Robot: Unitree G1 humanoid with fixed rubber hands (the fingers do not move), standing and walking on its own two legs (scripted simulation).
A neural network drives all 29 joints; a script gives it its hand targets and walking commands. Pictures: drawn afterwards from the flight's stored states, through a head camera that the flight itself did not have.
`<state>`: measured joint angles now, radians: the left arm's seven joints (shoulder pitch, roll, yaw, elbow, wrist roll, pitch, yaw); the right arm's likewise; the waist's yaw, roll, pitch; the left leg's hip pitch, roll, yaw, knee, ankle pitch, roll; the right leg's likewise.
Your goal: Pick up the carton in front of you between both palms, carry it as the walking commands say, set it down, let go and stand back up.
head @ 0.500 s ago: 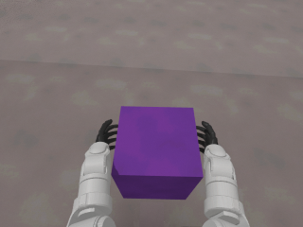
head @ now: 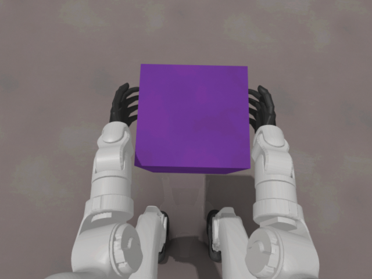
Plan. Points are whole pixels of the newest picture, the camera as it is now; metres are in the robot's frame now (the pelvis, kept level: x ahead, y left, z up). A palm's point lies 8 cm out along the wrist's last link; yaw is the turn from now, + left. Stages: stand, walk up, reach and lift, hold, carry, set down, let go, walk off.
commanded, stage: set down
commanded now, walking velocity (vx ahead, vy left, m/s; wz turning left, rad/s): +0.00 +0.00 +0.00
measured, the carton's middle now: (191, 129) +0.44 +0.00 -0.14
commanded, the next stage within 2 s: none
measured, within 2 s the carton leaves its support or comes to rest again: rests again in 1.70 s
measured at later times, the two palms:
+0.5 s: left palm (136, 126) +0.47 +0.16 -0.23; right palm (240, 130) +0.47 -0.14 -0.23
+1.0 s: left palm (144, 130) +0.51 +0.16 -0.39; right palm (228, 134) +0.50 -0.14 -0.39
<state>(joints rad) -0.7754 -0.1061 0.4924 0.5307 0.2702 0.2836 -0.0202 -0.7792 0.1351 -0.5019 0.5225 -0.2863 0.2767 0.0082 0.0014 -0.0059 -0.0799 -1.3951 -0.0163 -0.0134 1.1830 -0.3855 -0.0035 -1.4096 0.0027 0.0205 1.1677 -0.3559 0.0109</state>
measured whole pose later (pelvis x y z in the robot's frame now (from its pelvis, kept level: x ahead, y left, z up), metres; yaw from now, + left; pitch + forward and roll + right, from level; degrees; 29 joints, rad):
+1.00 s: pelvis -0.03 +0.01 -0.24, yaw -1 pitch +45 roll -1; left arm -1.31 0.17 0.34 0.79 0.11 0.28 0.07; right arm -1.28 -0.10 -0.41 0.75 -0.09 0.26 -0.12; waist 0.00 -0.02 0.15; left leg -2.28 -0.04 -0.01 2.05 -0.56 0.00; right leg -2.28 0.02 0.03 2.02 -0.53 0.04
